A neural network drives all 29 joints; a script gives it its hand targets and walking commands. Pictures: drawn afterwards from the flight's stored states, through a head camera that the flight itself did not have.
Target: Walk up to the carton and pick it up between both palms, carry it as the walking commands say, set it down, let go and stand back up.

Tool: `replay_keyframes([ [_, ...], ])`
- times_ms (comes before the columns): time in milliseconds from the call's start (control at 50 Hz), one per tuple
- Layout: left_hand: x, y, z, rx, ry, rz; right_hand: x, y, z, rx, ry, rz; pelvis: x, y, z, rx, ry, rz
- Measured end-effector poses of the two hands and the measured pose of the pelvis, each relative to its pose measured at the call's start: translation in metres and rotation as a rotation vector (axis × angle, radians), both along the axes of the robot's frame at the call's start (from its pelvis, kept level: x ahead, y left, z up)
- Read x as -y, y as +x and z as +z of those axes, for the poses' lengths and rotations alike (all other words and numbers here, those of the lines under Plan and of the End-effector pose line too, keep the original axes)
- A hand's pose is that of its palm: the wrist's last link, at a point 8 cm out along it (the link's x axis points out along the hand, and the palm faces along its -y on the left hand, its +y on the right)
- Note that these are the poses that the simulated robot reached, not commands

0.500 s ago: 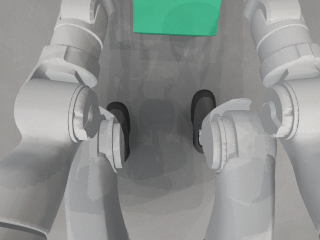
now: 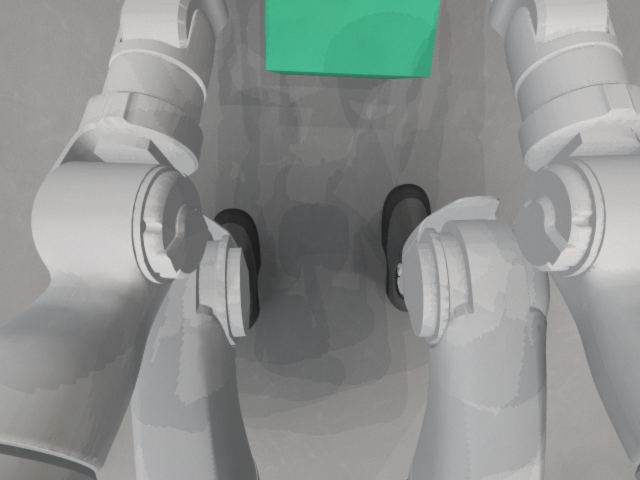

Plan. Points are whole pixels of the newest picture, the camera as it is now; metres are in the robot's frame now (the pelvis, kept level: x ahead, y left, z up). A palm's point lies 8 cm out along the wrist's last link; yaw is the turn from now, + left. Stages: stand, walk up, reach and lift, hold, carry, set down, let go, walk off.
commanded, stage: reach and lift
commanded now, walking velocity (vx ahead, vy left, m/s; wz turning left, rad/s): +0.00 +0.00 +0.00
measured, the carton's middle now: out of the picture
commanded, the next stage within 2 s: none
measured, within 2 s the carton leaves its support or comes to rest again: leaves its support in 0.62 s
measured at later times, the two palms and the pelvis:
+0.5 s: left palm out of the picture +0.55 +0.07 -0.19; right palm out of the picture +0.53 -0.18 -0.20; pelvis +0.00 +0.00 +0.00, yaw +0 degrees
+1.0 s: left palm out of the picture +0.56 +0.06 -0.14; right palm out of the picture +0.53 -0.18 -0.16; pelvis -0.01 +0.00 +0.00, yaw -1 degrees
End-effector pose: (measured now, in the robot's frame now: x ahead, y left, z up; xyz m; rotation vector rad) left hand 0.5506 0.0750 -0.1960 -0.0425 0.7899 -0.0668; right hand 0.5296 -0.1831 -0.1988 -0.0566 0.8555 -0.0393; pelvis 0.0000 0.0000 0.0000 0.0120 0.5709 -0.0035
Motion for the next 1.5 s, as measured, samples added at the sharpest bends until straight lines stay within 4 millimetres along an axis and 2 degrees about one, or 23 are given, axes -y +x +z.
replay_keyframes([
  [440, 0.002, 0.002, 0.004, 0.004, 0.064, -0.034, -0.001, 0.0, 0.001, -0.019, 0.008, -0.033, 0.0, 0.0, -0.001, 0.004, 0.001, 0.002],
  [700, 0.013, 0.008, 0.016, 0.018, 0.094, -0.028, 0.003, 0.003, 0.013, 0.001, -0.035, -0.072, -0.001, -0.002, -0.001, 0.021, 0.0, 0.005],
  [860, 0.024, 0.011, 0.036, 0.047, 0.058, 0.002, 0.005, 0.006, 0.028, 0.027, -0.116, -0.169, 0.0, -0.005, 0.0, 0.044, 0.01, -0.008],
  [1120, 0.017, 0.009, 0.061, 0.076, 0.046, 0.074, -0.006, 0.003, 0.05, 0.047, -0.11, -0.168, 0.001, -0.011, 0.003, 0.079, 0.02, -0.029],
  [1360, 0.02, 0.0, 0.093, 0.099, 0.128, 0.173, -0.017, -0.013, 0.074, 0.044, -0.135, -0.198, -0.003, -0.016, 0.016, 0.119, 0.015, -0.04],
  [1500, 0.012, -0.005, 0.109, 0.103, 0.146, 0.168, -0.026, -0.023, 0.085, 0.044, -0.127, -0.203, -0.007, -0.018, 0.025, 0.137, 0.005, -0.042],
])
